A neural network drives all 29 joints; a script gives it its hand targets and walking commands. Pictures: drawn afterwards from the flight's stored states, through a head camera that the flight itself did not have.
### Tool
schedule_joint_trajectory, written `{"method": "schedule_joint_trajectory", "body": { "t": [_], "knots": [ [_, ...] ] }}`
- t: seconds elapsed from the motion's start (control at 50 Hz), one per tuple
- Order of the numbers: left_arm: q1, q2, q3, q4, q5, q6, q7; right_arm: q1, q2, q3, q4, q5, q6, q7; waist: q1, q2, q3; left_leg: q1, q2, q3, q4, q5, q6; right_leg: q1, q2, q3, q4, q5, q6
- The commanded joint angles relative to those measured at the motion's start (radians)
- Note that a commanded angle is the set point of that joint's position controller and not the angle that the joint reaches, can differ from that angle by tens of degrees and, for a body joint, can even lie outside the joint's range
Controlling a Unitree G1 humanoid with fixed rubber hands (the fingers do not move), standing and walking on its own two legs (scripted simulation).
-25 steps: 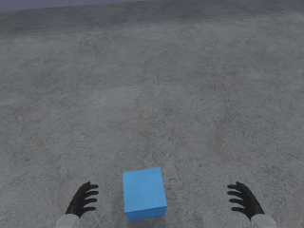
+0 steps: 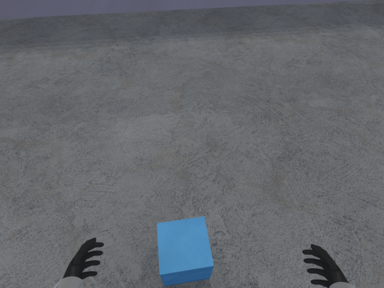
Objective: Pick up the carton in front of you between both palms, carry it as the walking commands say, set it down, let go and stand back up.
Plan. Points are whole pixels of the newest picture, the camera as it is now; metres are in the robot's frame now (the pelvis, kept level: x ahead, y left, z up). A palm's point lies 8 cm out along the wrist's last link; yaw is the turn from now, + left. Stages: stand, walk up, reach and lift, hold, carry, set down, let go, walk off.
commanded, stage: stand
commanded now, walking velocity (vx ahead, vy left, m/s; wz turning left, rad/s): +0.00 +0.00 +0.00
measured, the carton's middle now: (184, 252) +0.35 +0.06 -0.64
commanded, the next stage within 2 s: none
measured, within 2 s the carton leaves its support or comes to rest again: neither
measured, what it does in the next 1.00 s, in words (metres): stands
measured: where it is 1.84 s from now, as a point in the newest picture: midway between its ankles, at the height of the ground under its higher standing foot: outside the picture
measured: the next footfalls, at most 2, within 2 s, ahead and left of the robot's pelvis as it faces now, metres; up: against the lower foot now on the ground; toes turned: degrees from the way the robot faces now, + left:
none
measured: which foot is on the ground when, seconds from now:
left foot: down 0.00-1.00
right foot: down 0.00-1.00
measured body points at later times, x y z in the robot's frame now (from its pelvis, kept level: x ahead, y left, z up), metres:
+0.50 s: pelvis +0.01 +0.01 +0.01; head +0.01 +0.03 +0.46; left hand +0.14 +0.30 -0.10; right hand +0.14 -0.29 -0.09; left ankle +0.01 +0.12 -0.73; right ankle -0.04 -0.12 -0.73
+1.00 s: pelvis +0.00 +0.01 +0.01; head -0.01 +0.02 +0.46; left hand +0.11 +0.31 -0.11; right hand +0.11 -0.30 -0.09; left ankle +0.01 +0.12 -0.73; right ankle -0.04 -0.12 -0.73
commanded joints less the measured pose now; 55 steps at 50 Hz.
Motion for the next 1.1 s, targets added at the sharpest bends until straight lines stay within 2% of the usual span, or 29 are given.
{"method": "schedule_joint_trajectory", "body": {
  "t": [0.0,0.04,0.06,0.08,0.12,0.16,0.18,0.24,0.28,0.3,0.34,0.42,0.5,0.52,0.54,0.6,0.62,0.68,0.72,0.9,0.96,1.08],
  "knots": [
    [-0.024,0.108,0.028,-0.031,0.001,-0.050,-0.003,-0.070,-0.150,-0.039,-0.036,0.003,-0.031,-0.007,0.008,0.053,-0.078,0.029,0.093,-0.066,-0.093,0.153,0.019,-0.055,-0.062,0.031,-0.078,0.153,0.008],
    [-0.032,0.122,0.026,-0.009,0.003,-0.058,0.001,-0.074,-0.161,-0.040,-0.023,0.007,-0.037,-0.006,-0.009,0.052,-0.076,0.051,0.095,-0.060,-0.080,0.218,0.019,-0.060,-0.066,0.034,-0.079,0.209,0.011],
    [-0.020,0.134,0.028,0.005,0.002,-0.061,0.004,-0.070,-0.169,-0.044,-0.009,0.004,-0.039,-0.007,-0.004,0.062,-0.090,0.059,0.096,-0.064,-0.089,0.205,0.016,-0.053,-0.068,0.034,-0.080,0.200,0.008],
    [-0.018,0.140,0.025,0.022,0.001,-0.066,0.007,-0.067,-0.172,-0.041,0.003,0.005,-0.041,-0.012,-0.006,0.061,-0.106,0.077,0.095,-0.056,-0.074,0.267,0.017,-0.044,-0.075,0.042,-0.079,0.256,0.007],
    [-0.023,0.150,0.024,0.041,0.002,-0.072,0.012,-0.064,-0.187,-0.041,0.026,0.009,-0.042,-0.013,-0.015,0.054,-0.091,0.078,0.101,-0.063,-0.089,0.251,0.016,-0.045,-0.077,0.045,-0.086,0.244,0.007],
    [-0.019,0.153,0.022,0.065,0.002,-0.075,0.016,-0.062,-0.201,-0.043,0.044,0.009,-0.045,-0.014,-0.016,0.072,-0.098,0.089,0.106,-0.063,-0.084,0.303,0.017,-0.034,-0.081,0.042,-0.082,0.283,0.000],
    [-0.023,0.155,0.017,0.072,0.000,-0.074,0.017,-0.063,-0.202,-0.040,0.055,0.009,-0.044,-0.014,-0.018,0.047,-0.106,0.098,0.108,-0.070,-0.093,0.291,0.017,-0.028,-0.081,0.037,-0.085,0.280,0.007],
    [-0.016,0.163,0.016,0.099,-0.001,-0.079,0.018,-0.059,-0.212,-0.035,0.081,0.010,-0.047,-0.015,-0.016,0.068,-0.099,0.099,0.111,-0.074,-0.108,0.299,0.020,-0.021,-0.086,0.046,-0.096,0.280,0.002],
    [-0.011,0.168,0.017,0.117,-0.002,-0.082,0.020,-0.079,-0.214,-0.032,0.090,0.010,-0.050,-0.013,-0.012,0.061,-0.079,0.092,0.114,-0.081,-0.120,0.287,0.022,-0.015,-0.089,0.042,-0.105,0.279,0.004],
    [-0.014,0.168,0.014,0.127,-0.003,-0.083,0.019,-0.085,-0.221,-0.034,0.092,0.011,-0.051,-0.013,-0.012,0.035,-0.079,0.104,0.114,-0.076,-0.117,0.307,0.020,-0.022,-0.090,0.041,-0.111,0.298,0.007],
    [-0.011,0.170,0.011,0.139,-0.005,-0.085,0.018,-0.080,-0.223,-0.032,0.106,0.011,-0.051,-0.013,-0.013,0.035,-0.075,0.108,0.113,-0.070,-0.112,0.343,0.019,-0.019,-0.096,0.043,-0.115,0.322,0.008],
    [-0.019,0.177,0.009,0.164,-0.008,-0.088,0.018,-0.079,-0.230,-0.030,0.130,0.014,-0.051,-0.012,-0.015,0.045,-0.088,0.126,0.112,-0.065,-0.122,0.338,0.018,-0.001,-0.102,0.049,-0.131,0.317,0.008],
    [-0.024,0.186,0.009,0.187,-0.009,-0.087,0.019,-0.089,-0.231,-0.024,0.149,0.015,-0.051,-0.013,-0.010,0.020,-0.066,0.114,0.113,-0.074,-0.145,0.284,0.019,-0.008,-0.104,0.050,-0.147,0.275,0.008],
    [-0.028,0.183,0.006,0.193,-0.007,-0.087,0.018,-0.085,-0.232,-0.023,0.152,0.016,-0.053,-0.013,-0.019,0.040,-0.071,0.115,0.112,-0.072,-0.153,0.271,0.019,-0.006,-0.105,0.054,-0.154,0.266,0.004],
    [-0.031,0.184,0.007,0.199,-0.008,-0.088,0.018,-0.093,-0.237,-0.024,0.158,0.015,-0.054,-0.014,-0.016,0.025,-0.042,0.102,0.115,-0.077,-0.162,0.256,0.019,-0.015,-0.106,0.052,-0.156,0.239,0.002],
    [-0.023,0.192,0.008,0.217,-0.012,-0.091,0.015,-0.095,-0.240,-0.023,0.174,0.018,-0.056,-0.010,-0.012,0.037,-0.061,0.107,0.118,-0.085,-0.172,0.215,0.018,-0.004,-0.111,0.061,-0.171,0.229,0.000],
    [-0.032,0.193,0.005,0.223,-0.009,-0.091,0.015,-0.096,-0.241,-0.021,0.178,0.016,-0.055,-0.009,-0.014,0.022,-0.046,0.109,0.114,-0.081,-0.166,0.239,0.021,-0.010,-0.112,0.061,-0.173,0.246,0.001],
    [-0.025,0.191,0.005,0.239,-0.010,-0.093,0.015,-0.089,-0.243,-0.020,0.193,0.018,-0.057,-0.010,-0.014,0.038,-0.064,0.120,0.115,-0.080,-0.173,0.246,0.017,0.008,-0.117,0.062,-0.176,0.255,-0.002],
    [-0.044,0.193,0.004,0.248,-0.011,-0.093,0.014,-0.103,-0.239,-0.018,0.197,0.019,-0.058,-0.011,-0.015,0.021,-0.056,0.122,0.117,-0.081,-0.176,0.241,0.019,0.005,-0.115,0.059,-0.185,0.250,0.002],
    [-0.050,0.203,0.000,0.297,-0.010,-0.096,0.014,-0.107,-0.256,-0.014,0.242,0.024,-0.055,-0.011,-0.021,0.037,-0.045,0.141,0.117,-0.073,-0.189,0.254,0.020,0.013,-0.125,0.071,-0.212,0.269,-0.006],
    [-0.053,0.207,0.001,0.310,-0.013,-0.095,0.013,-0.109,-0.253,-0.013,0.254,0.027,-0.055,-0.010,-0.015,0.017,-0.034,0.130,0.122,-0.084,-0.196,0.243,0.019,0.016,-0.124,0.069,-0.217,0.250,-0.005],
    [-0.069,0.206,-0.002,0.334,-0.013,-0.096,0.009,-0.118,-0.259,-0.010,0.275,0.027,-0.057,-0.009,-0.018,0.025,-0.015,0.124,0.122,-0.091,-0.211,0.201,0.020,0.005,-0.125,0.071,-0.234,0.208,-0.008]
  ]
}}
